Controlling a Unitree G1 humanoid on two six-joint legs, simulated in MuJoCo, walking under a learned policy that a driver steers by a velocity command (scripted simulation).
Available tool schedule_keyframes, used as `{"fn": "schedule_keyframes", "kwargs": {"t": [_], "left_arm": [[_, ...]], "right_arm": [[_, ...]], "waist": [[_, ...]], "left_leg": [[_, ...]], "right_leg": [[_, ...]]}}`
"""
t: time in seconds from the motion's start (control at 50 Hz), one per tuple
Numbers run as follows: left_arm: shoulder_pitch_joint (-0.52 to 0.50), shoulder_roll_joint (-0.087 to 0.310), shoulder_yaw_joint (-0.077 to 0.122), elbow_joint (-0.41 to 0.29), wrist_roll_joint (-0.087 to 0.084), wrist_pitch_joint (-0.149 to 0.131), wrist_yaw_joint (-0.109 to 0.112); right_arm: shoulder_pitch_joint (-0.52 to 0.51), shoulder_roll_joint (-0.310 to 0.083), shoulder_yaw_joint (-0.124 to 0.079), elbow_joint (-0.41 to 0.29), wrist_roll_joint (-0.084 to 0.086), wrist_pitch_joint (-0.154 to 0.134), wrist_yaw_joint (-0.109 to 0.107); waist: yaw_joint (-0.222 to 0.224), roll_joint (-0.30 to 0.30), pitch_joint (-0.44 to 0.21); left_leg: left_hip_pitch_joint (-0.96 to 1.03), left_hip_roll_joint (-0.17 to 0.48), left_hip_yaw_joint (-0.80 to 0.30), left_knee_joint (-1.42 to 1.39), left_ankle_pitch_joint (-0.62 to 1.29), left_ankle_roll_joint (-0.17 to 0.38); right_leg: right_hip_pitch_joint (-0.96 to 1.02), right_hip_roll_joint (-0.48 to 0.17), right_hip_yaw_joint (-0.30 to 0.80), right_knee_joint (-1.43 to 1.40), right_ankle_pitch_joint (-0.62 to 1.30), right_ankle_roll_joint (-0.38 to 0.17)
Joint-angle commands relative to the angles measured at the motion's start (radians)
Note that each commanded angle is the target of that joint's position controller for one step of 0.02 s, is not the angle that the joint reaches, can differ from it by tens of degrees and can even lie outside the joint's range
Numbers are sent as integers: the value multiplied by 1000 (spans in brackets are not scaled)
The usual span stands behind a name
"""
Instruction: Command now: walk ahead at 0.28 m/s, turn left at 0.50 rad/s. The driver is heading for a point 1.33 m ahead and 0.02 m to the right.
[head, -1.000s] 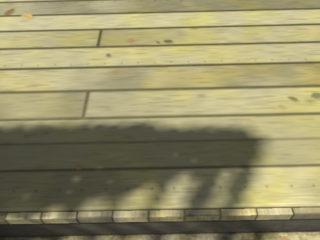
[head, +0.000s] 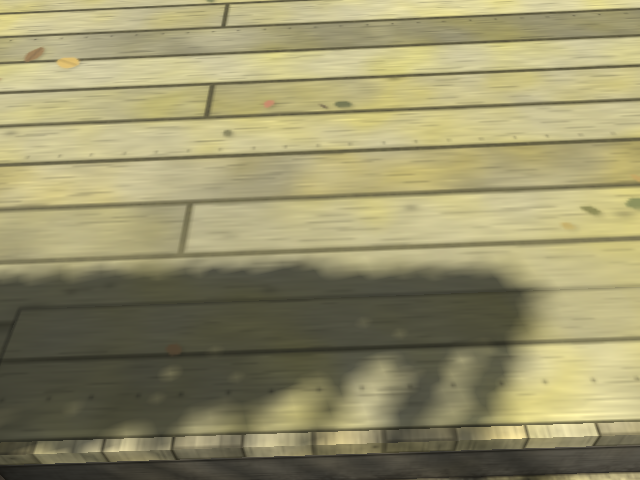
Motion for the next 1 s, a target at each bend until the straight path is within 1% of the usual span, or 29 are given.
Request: {"fn": "schedule_keyframes", "kwargs": {"t": [0.02,0.08,0.2,0.24,0.26,0.3,0.34,0.36,0.38,0.4,0.42,0.44,0.46,0.48,0.52,0.56,0.6,0.62,0.68,0.7,0.74,0.78,0.8,0.84,0.86,0.88,0.92,0.96,1.0], "left_arm": [[97,100,29,-24,15,-24,4],[160,89,32,30,4,-47,-14],[213,47,36,126,-1,-69,-12],[260,53,42,184,-21,-73,-16],[284,56,44,210,-32,-75,-20],[283,108,63,211,-33,-47,-13],[262,114,65,222,-48,-40,6],[211,123,64,230,-73,-26,-2],[340,149,71,269,-82,-22,-8],[330,187,66,282,-68,-45,-24],[290,268,74,271,-44,-55,-31],[166,253,67,224,-76,-89,-47],[191,99,39,196,-92,-117,-87],[216,81,62,276,-127,-129,-104],[10,-54,40,135,-108,-101,-102],[-3,-45,26,102,-55,-53,-105],[161,-57,30,155,-54,6,-82],[145,-62,24,160,-46,18,-60],[92,-111,-3,152,-40,37,-39],[47,-79,3,121,-47,40,-61],[40,-117,-22,40,-35,62,-61],[-29,-88,-36,-52,-51,58,-74],[-149,-85,-43,-107,-69,60,-79],[-263,-77,-47,-180,-59,71,-76],[-318,-106,-73,-205,-82,70,-92],[-379,-87,-81,-222,-87,55,-108],[-410,-54,-75,-207,-77,25,-129],[-433,-54,-73,-212,-86,-8,-150],[-254,58,-14,-172,-76,9,-141]], "right_arm": [[-82,24,35,-81,-5,-53,26],[-90,55,48,-80,17,-54,15],[-185,69,48,-117,5,-30,-9],[-220,136,74,-139,20,-26,-11],[-245,160,90,-157,26,-24,-2],[-329,169,112,-207,0,-32,19],[-419,163,129,-261,-3,-46,51],[-428,155,143,-239,-2,-55,73],[-468,172,139,-235,10,-56,73],[-254,115,84,-165,8,-55,60],[-6,10,25,-98,11,-47,29],[202,-184,-46,-46,-20,-27,12],[328,-345,-93,43,-30,-12,-19],[330,-271,-67,69,-65,-16,-19],[142,-173,-43,163,-1,-22,28],[-44,43,7,221,-21,-57,58],[-66,107,18,259,-24,-71,42],[-28,113,19,259,-29,-67,38],[45,28,-2,252,-71,-28,8],[34,48,13,228,-53,-34,5],[84,-19,5,236,0,-42,7],[97,-31,8,220,-6,-22,3],[126,-65,1,213,-13,-7,-2],[196,-128,-14,205,-13,-12,-30],[214,-192,-38,209,-7,-20,-40],[225,-180,-40,213,-19,-15,-50],[268,-107,-16,263,10,-26,-56],[223,-185,-20,265,27,-2,-52],[162,-317,-56,233,28,25,-52]], "waist": [[40,-46,80],[34,-130,92],[45,-161,188],[46,-186,224],[46,-179,263],[59,-108,270],[40,-118,224],[25,-117,237],[53,-186,162],[-54,-264,21],[-212,-323,-160],[-331,-206,-249],[-242,324,-401],[-219,206,-504],[-103,166,-173],[12,111,24],[92,105,105],[76,49,131],[72,31,222],[74,-16,218],[82,5,221],[97,-24,205],[52,8,210],[9,46,213],[-10,98,188],[-44,93,151],[-81,31,92],[-14,94,-39],[82,289,-133]], "left_leg": [[-373,24,-34,108,172,-15],[-482,46,-58,288,161,-7],[-637,96,-80,349,144,8],[-776,107,-114,514,-4,34],[-834,114,-128,528,-49,36],[-861,173,-63,301,-80,36],[-547,274,64,-26,14,70],[-157,258,240,-406,-56,103],[120,192,288,-458,-270,134],[368,66,349,-382,-378,165],[563,17,237,-552,-256,183],[771,146,-149,-803,-183,224],[931,396,-719,-1348,-312,277],[860,512,-1046,-1557,-596,253],[615,509,-728,-1559,-592,146],[350,438,-320,-1400,-409,74],[344,369,-22,-1425,-214,51],[372,371,67,-1435,-97,28],[394,372,221,-1466,356,38],[442,382,257,-1476,400,45],[605,425,226,-1516,311,73],[622,375,303,-1527,186,53],[599,356,321,-1580,149,66],[647,355,311,-1659,61,102],[700,375,310,-1765,53,131],[753,373,324,-1802,64,143],[863,362,384,-1795,473,105],[840,341,451,-1698,1460,88],[992,399,397,-1524,2030,154]], "right_leg": [[219,-255,341,-306,-194,-188],[255,-329,333,-353,-172,-193],[233,-389,164,-396,-173,-125],[312,-434,174,-455,-130,-123],[335,-433,162,-473,-112,-114],[367,-400,105,-521,-133,-97],[203,-385,66,-690,-100,-108],[-19,-300,-43,-794,-26,-127],[-56,-315,-31,-752,316,-136],[14,-319,-54,-568,1152,-156],[123,-272,-7,-299,1710,-108],[-60,-232,75,39,1642,-32],[-243,-32,144,426,500,31],[-298,32,332,1014,288,61],[-520,27,303,1327,285,38],[-532,-23,283,1392,423,-33],[-527,27,283,1277,470,-64],[-559,35,282,1226,486,-65],[-678,86,244,1380,319,-5],[-803,66,223,1505,310,-2],[-1087,44,234,1769,173,0],[-1154,-9,202,1648,214,22],[-1150,-13,116,1581,193,39],[-1184,-72,42,1486,175,82],[-1172,-141,-10,1414,94,79],[-1139,-179,-8,1311,107,66],[-970,-162,-114,1091,107,-33],[-569,-52,-246,857,87,-113],[-410,66,-261,748,-174,-116]]}}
